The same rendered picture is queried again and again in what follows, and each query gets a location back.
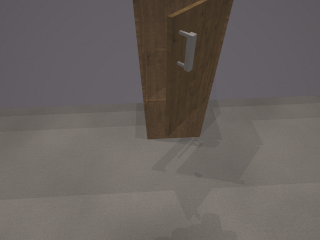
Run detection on cupboard door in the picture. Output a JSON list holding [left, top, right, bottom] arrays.
[[165, 0, 230, 136]]

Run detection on handle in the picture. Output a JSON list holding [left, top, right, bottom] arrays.
[[177, 30, 197, 72]]

